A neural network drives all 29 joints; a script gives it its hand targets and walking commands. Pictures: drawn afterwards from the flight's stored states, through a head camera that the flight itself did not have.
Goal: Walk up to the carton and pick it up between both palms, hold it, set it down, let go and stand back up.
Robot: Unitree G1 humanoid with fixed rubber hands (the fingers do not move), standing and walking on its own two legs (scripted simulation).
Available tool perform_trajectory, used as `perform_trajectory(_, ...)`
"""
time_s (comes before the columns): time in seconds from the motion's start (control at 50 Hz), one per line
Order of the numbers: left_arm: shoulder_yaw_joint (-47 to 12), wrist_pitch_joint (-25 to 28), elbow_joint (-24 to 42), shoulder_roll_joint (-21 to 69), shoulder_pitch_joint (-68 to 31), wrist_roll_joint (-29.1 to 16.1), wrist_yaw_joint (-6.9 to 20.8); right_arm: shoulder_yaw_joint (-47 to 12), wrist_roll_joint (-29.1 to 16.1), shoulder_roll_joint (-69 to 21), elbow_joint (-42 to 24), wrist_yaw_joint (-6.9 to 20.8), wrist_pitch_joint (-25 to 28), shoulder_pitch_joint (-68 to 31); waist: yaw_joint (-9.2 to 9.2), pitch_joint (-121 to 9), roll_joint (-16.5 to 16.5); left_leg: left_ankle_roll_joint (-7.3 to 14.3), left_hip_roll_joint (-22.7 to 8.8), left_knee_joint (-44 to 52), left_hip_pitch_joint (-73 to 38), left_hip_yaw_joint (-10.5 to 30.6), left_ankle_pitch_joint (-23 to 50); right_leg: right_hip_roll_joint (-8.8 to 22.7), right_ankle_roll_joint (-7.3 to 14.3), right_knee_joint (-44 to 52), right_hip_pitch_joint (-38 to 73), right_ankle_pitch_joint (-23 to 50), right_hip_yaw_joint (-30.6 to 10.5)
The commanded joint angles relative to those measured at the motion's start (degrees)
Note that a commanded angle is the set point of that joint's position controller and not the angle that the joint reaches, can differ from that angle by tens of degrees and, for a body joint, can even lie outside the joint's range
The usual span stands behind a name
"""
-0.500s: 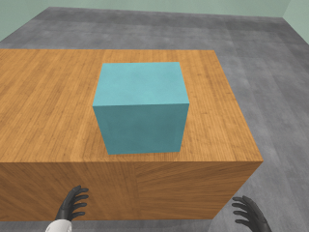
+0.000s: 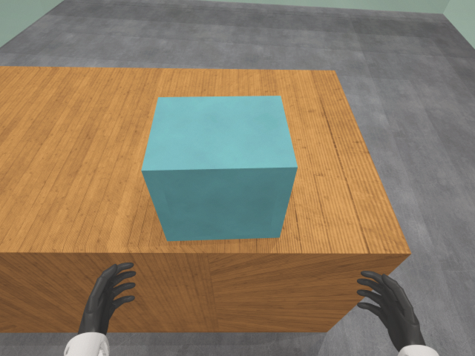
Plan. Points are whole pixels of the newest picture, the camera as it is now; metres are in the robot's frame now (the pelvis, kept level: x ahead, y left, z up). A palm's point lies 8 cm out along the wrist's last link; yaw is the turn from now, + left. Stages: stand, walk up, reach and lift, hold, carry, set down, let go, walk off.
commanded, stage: reach and lift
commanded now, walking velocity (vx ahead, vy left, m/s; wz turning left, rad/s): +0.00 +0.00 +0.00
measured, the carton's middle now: (221, 171) +0.45 +0.05 +0.03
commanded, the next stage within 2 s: none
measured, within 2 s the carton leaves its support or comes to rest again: neither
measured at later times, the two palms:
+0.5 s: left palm (110, 274) +0.22 +0.21 +0.05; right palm (408, 308) +0.19 -0.23 +0.03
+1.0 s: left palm (125, 221) +0.29 +0.19 +0.08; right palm (401, 227) +0.29 -0.23 +0.10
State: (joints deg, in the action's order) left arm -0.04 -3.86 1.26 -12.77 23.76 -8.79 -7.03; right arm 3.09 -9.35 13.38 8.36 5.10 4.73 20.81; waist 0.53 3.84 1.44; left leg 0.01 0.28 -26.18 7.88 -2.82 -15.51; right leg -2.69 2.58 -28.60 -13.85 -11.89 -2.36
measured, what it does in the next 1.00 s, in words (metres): stands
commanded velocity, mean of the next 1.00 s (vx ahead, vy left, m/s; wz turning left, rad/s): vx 0.00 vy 0.00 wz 0.00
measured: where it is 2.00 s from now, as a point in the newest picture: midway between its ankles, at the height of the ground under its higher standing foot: outside the picture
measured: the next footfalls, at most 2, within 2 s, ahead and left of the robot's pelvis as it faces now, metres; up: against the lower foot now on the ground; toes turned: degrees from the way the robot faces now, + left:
none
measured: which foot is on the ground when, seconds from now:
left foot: down 0.00-1.00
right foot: down 0.00-1.00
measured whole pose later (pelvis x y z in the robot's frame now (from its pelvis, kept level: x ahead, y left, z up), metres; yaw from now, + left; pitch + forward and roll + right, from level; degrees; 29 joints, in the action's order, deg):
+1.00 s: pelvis +0.00 +0.00 +0.00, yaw +0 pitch -2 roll +1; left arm 0.9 -32.2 4.3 -11.8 -6.8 -11.3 -9.7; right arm 3.1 -18.7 21.6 -2.6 0.9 -16.6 -1.3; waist -0.7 2.3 1.1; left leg 0.0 0.0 -25.2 7.9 -2.8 -15.3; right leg -3.0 2.5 -27.6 -13.9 -11.6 -2.4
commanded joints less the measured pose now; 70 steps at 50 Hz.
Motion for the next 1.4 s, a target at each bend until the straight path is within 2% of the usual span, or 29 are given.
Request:
perform_trajectory(0.0,-3.7,3.7,13.8,-2.2,-1.5,-1.9,-1.8,4.4,-3.5,8.4,-19.1,0.0,3.7,1.4,-3.29,-11.5,0.8,-1.3,-0.4,9.2,2.0,1.7,12.7,1.9,-0.1,9.9,10.7,9.8,0.4)
perform_trajectory(0.08,-3.9,3.9,16.1,-2.1,-4.2,-2.0,-2.1,3.8,-4.5,8.9,-21.7,0.1,3.1,-0.4,-3.52,-10.7,1.4,-1.2,-0.5,9.5,2.9,1.7,10.4,2.0,-0.1,10.4,9.5,7.1,-0.1)
perform_trajectory(0.18,-4.6,3.6,19.6,-1.9,-7.8,-2.9,-3.2,4.3,-5.7,9.5,-23.5,0.3,1.6,-2.6,-3.45,-10.2,0.2,-1.4,-0.8,10.3,3.7,1.6,7.1,2.1,0.4,10.5,8.5,4.3,-0.5)
perform_trajectory(0.3,-4.0,-1.2,18.5,-2.6,-13.2,-3.9,-3.4,5.7,-6.4,10.9,-25.9,-0.6,-2.3,-8.5,-3.62,-8.8,0.1,-1.0,-0.9,12.1,4.2,1.4,3.2,2.4,0.5,11.4,8.2,1.0,-1.1)
perform_trajectory(0.42,-2.5,-6.3,21.1,-2.9,-19.0,-4.8,-4.0,7.3,-7.5,13.3,-30.0,-1.5,-5.0,-13.9,-3.91,-11.7,-0.3,-1.2,-0.9,11.7,2.7,1.3,6.4,1.9,0.3,10.0,8.5,4.1,-0.9)
perform_trajectory(0.5,-0.9,-10.0,21.6,-2.5,-22.0,-4.4,-3.8,7.1,-8.6,14.7,-30.9,-2.4,-6.7,-15.9,-3.80,-12.6,-0.8,-1.3,-0.5,10.7,1.1,1.2,10.8,1.6,0.2,9.4,9.0,8.4,-1.0)
perform_trajectory(0.68,4.0,-17.7,20.4,-3.7,-33.4,-4.1,-3.0,6.7,-10.2,17.5,-30.8,-4.1,-11.8,-26.7,-4.55,-14.1,-0.4,-0.9,0.0,10.8,1.1,0.9,12.4,1.8,-0.6,8.9,10.7,10.5,-1.8)
perform_trajectory(0.84,8.9,-22.6,16.6,-5.5,-44.8,-3.7,-2.7,6.0,-10.6,19.0,-22.2,-4.5,-16.5,-38.4,-4.47,-14.8,0.6,-0.2,0.0,11.6,3.0,0.5,11.3,1.8,-1.5,8.8,12.1,10.7,-2.2)
perform_trajectory(0.9,10.4,-24.0,16.2,-5.9,-48.7,-3.1,-2.9,5.7,-11.1,19.4,-17.3,-4.5,-18.0,-42.0,-4.33,-16.0,-0.6,-0.5,-0.1,11.4,2.8,0.6,12.3,1.6,-1.6,8.6,12.9,12.4,-2.2)
perform_trajectory(1.04,12.7,-27.4,13.3,-6.5,-55.8,-1.9,-2.3,5.0,-12.1,21.2,-8.4,-4.7,-20.2,-51.1,-3.33,-19.1,-1.0,-0.9,0.0,10.3,1.9,0.5,16.1,1.1,-2.0,8.1,14.5,18.3,-1.9)
perform_trajectory(1.16,12.5,-29.7,12.1,-7.4,-62.0,-2.2,-1.7,4.5,-13.5,23.3,-8.2,-4.8,-20.1,-60.0,-2.80,-24.4,0.2,-0.9,0.4,8.9,2.1,0.6,18.8,0.9,-2.3,6.9,16.7,24.7,-1.7)
perform_trajectory(1.2,12.7,-30.0,10.8,-8.0,-64.2,-2.5,-1.7,4.4,-14.0,23.8,-7.9,-4.6,-20.2,-62.6,-3.27,-25.4,0.7,-0.8,0.5,8.8,3.0,0.6,18.9,0.8,-2.4,6.5,17.0,25.9,-1.7)
perform_trajectory(1.3,12.5,-30.8,3.8,-9.3,-71.6,-3.0,-2.1,4.0,-13.8,25.2,-1.6,-3.7,-21.5,-70.0,-3.69,-25.4,0.6,-0.5,-0.1,9.3,5.8,0.7,14.9,0.7,-2.1,6.7,15.5,20.5,-1.5)
perform_trajectory(1.38,12.6,-31.2,-1.2,-10.5,-77.5,-3.1,-2.5,3.6,-13.8,26.0,3.4,-3.2,-22.3,-75.4,-3.88,-26.6,0.6,-0.4,-0.5,9.3,7.0,0.8,14.0,0.5,-1.9,6.7,15.2,18.8,-1.3)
